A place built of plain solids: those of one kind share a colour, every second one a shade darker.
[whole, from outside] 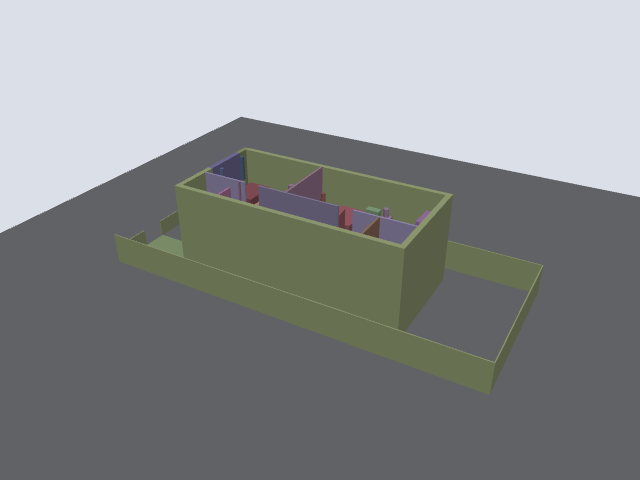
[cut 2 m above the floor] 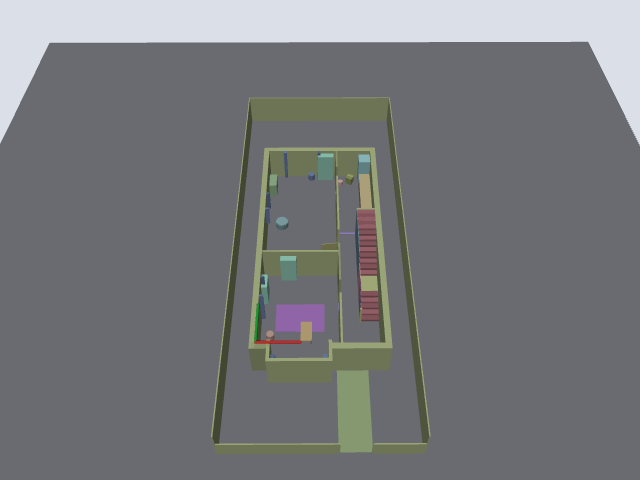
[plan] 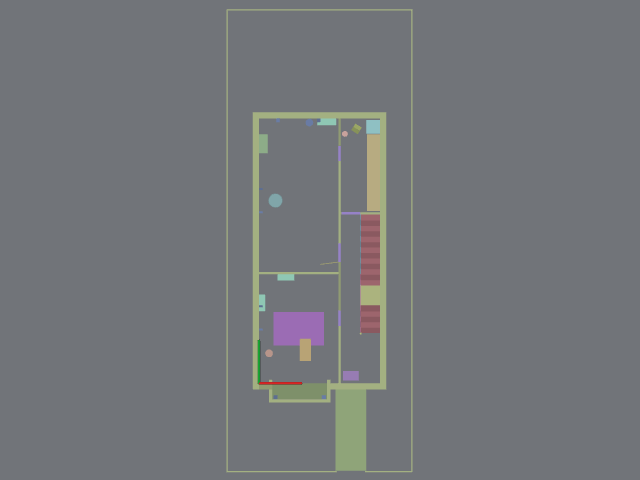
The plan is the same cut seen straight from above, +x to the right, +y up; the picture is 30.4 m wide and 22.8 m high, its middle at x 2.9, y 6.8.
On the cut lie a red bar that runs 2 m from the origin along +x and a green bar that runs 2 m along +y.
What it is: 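A detached two-storey house, 5.8 m wide inside and 12.6 m deep; a hall 1.87 m wide with a straight stair of 19 risers of 144 mm on goings of 257 mm and a flat half landing; a front room and a back room; a bay window at the front; upstairs three bedrooms and a bathroom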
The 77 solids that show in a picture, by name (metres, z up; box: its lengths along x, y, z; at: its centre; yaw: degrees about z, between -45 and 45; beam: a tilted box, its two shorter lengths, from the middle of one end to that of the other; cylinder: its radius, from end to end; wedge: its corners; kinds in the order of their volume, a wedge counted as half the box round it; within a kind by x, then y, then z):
{
 "wall_1": {"box": [0.06, 21.99, 1.85], "at": [-1.51, 6.77, 0.88]},
 "wall_2": {"box": [0.3, 13.17, 5.33], "at": [-0.15, 6.29, 2.61]},
 "wall_3": {"box": [0.93, 0.3, 5.33], "at": [0.17, -0.15, 2.61]},
 "wall_4": {"box": [0.16, 1.08, 2.89], "at": [0.56, -0.38, 1.4]},
 "wall_5": {"box": [5.23, 0.06, 1.05], "at": [1.08, -4.2, 0.47]},
 "wall_6": {"box": [3.77, 0.11, 2.64], "at": [1.89, 5.23, 1.27]},
 "wall_7": {"box": [2.92, 0.16, 2.89], "at": [1.94, -0.84, 1.4]},
 "wall_8": {"box": [6.35, 0.3, 5.33], "at": [2.88, 12.72, 2.61]},
 "wall_9": {"box": [8.83, 0.06, 1.85], "at": [2.88, 17.74, 0.88]},
 "wall_10": {"box": [0.16, 1.08, 2.89], "at": [3.32, -0.38, 1.4]},
 "wall_11": {"box": [0.11, 2.71, 2.64], "at": [3.83, 1.36, 1.27]},
 "wall_12": {"box": [0.11, 2.3, 2.64], "at": [3.83, 4.6, 1.27]},
 "wall_13": {"box": [0.11, 3.91, 2.64], "at": [3.83, 8.6, 1.27]},
 "wall_14": {"box": [0.11, 1.31, 2.64], "at": [3.83, 11.92, 1.27]},
 "wall_15": {"box": [2.82, 0.3, 5.33], "at": [4.64, -0.15, 2.61]},
 "wall_16": {"box": [0.94, 0.11, 2.64], "at": [5.28, 8.07, 1.27]},
 "wall_17": {"box": [0.3, 13.17, 5.33], "at": [5.9, 6.29, 2.61]},
 "wall_18": {"box": [2.25, 0.06, 1.05], "at": [6.17, -4.2, 0.47]},
 "wall_19": {"box": [0.06, 21.99, 1.85], "at": [7.26, 6.77, 0.88]},
 "tread_1": {"box": [0.9, 0.29, 0.16], "at": [5.3, 2.52, 0.06]},
 "tread_2": {"box": [0.9, 0.29, 0.31], "at": [5.3, 2.78, 0.13]},
 "tread_3": {"box": [0.9, 0.29, 0.45], "at": [5.3, 3.04, 0.21]},
 "tread_4": {"box": [0.9, 0.29, 0.59], "at": [5.3, 3.3, 0.28]},
 "tread_5": {"box": [0.9, 0.29, 0.74], "at": [5.3, 3.55, 0.35]},
 "tread_6": {"box": [0.9, 0.29, 0.88], "at": [5.3, 4.78, 0.42]},
 "tread_7": {"box": [0.9, 0.29, 1.03], "at": [5.3, 5.04, 0.49]},
 "tread_8": {"box": [0.9, 0.29, 1.17], "at": [5.3, 5.29, 0.56]},
 "tread_9": {"box": [0.9, 0.29, 1.31], "at": [5.3, 5.55, 0.64]},
 "tread_10": {"box": [0.9, 0.29, 1.46], "at": [5.3, 5.81, 0.71]},
 "tread_11": {"box": [0.9, 0.29, 1.6], "at": [5.3, 6.07, 0.78]},
 "tread_12": {"box": [0.9, 0.29, 1.74], "at": [5.3, 6.32, 0.85]},
 "tread_13": {"box": [0.9, 0.29, 1.89], "at": [5.3, 6.58, 0.92]},
 "tread_14": {"box": [0.9, 0.29, 2.03], "at": [5.3, 6.84, 1.0]},
 "tread_15": {"box": [0.9, 0.29, 2.18], "at": [5.3, 7.1, 1.07]},
 "tread_16": {"box": [0.9, 0.29, 2.32], "at": [5.3, 7.35, 1.14]},
 "tread_17": {"box": [0.9, 0.29, 2.46], "at": [5.3, 7.61, 1.21]},
 "tread_18": {"box": [0.9, 0.29, 2.61], "at": [5.3, 7.87, 1.28]},
 "ground_1": {"box": [2.6, 0.76, 0.5], "at": [1.94, -0.38, -0.25]},
 "ground_2": {"box": [1.47, 3.87, 0.5], "at": [4.37, -2.23, -0.25]},
 "landing_wall_1": {"box": [0.11, 2.68, 2.69], "at": [3.83, 1.34, 3.93]},
 "landing_wall_2": {"box": [0.11, 4.82, 2.69], "at": [3.83, 5.97, 3.93]},
 "landing_wall_3": {"box": [0.11, 3.38, 2.69], "at": [3.83, 10.88, 3.93]},
 "bed_1": {"box": [2.0, 1.4, 0.5], "at": [1.0, 0.92, 2.93]},
 "bed_2": {"box": [2.0, 1.5, 0.5], "at": [1.0, 7.32, 2.93]},
 "front_wall_over_bay_1": {"box": [2.6, 0.3, 2.69], "at": [1.94, -0.15, 3.93]},
 "wardrobe_bed_1": {"box": [1.38, 0.6, 2.05], "at": [1.77, 12.27, 3.71]},
 "shelf_1": {"box": [0.3, 0.8, 1.47], "at": [0.15, 3.81, 0.69]},
 "shelf_2": {"box": [0.8, 0.3, 1.72], "at": [1.28, 5.02, 0.81]},
 "shelf_3": {"box": [0.9, 0.32, 1.87], "at": [3.22, 12.41, 0.89]},
 "bedrooms_wall_1": {"box": [3.77, 0.11, 2.69], "at": [1.89, 5.23, 3.93]},
 "fridge_freezer_1": {"box": [0.65, 0.65, 1.85], "at": [5.42, 12.17, 0.88]},
 "half_landing_1": {"box": [0.9, 0.97, 0.74], "at": [5.3, 4.18, 0.35]},
 "dresser_1": {"box": [0.42, 0.8, 0.87], "at": [0.21, 8.65, 3.12]},
 "dresser_2": {"box": [0.42, 0.9, 0.92], "at": [0.21, 11.37, 0.41]},
 "bath_wall_1": {"box": [1.87, 0.11, 2.69], "at": [4.82, 10.62, 3.93]},
 "box_wall_1": {"box": [0.09, 0.11, 2.69], "at": [3.93, 2.36, 3.93]},
 "box_wall_2": {"box": [0.99, 0.11, 2.69], "at": [5.26, 2.36, 3.93]},
 "clutter_clutter_back_1": {"cylinder": 0.34, "from": [0.79, 8.67, -0.05], "to": [0.79, 8.67, 0.32]},
 "clutter_clutter_back_2": {"cylinder": 0.31, "from": [0.79, 8.67, -0.05], "to": [0.79, 8.67, 0.37]},
 "laid_rug_front_room_1": {"box": [2.4, 1.6, 0.06], "at": [1.89, 2.59, -0.02]},
 "curtains_curtains_1": {"box": [0.19, 0.1, 2.25], "at": [0.09, 2.55, 1.18]},
 "curtains_curtains_2": {"box": [0.19, 0.1, 1.46], "at": [0.09, 8.12, 1.57]},
 "curtains_curtains_3": {"box": [0.19, 0.1, 1.46], "at": [0.09, 9.22, 1.57]},
 "curtains_curtains_4": {"box": [0.17, 0.19, 1.46], "at": [0.57, 0.09, 4.3]},
 "curtains_curtains_5": {"box": [0.17, 0.19, 2.25], "at": [0.91, 12.48, 1.18]},
 "worktop_1": {"box": [0.62, 3.65, 0.04], "at": [5.44, 10.0, 0.88]},
 "stair_guard_landing_1": {"box": [0.04, 1.05, 1.75], "at": [4.83, 4.18, 0.82]},
 "door_leaf_back_room_1": {"box": [0.86, 0.04, 2.05], "at": [3.35, 5.7, 0.97], "yaw": 7.3},
 "door_leaf_bedroom_rear_1": {"box": [0.79, 0.04, 2.05], "at": [3.38, 8.34, 3.71], "yaw": 5.4},
 "slotfit_front_seat_1": {"cylinder": 0.18, "from": [0.48, 1.42, -0.05], "to": [0.48, 1.42, 0.44]},
 "coffee_table_1": {"box": [0.54, 1.05, 0.07], "at": [2.2, 1.58, 0.36]},
 "plant_pot_1": {"cylinder": 0.18, "from": [2.4, 12.37, 0.0], "to": [2.4, 12.37, 0.38]},
 "nightstand_1": {"cylinder": 0.15, "from": [0.15, 9.39, 3.28], "to": [0.15, 9.39, 3.75]},
 "laid_doormat_1": {"box": [0.75, 0.45, 0.06], "at": [4.37, 0.35, -0.02]},
 "threshold_1": {"box": [0.12, 0.74, 0.06], "at": [3.83, 3.08, -0.02]},
 "threshold_2": {"box": [0.12, 0.89, 0.07], "at": [3.83, 6.2, -0.01]},
 "threshold_3": {"box": [0.12, 0.72, 0.06], "at": [3.83, 10.91, -0.02]}
}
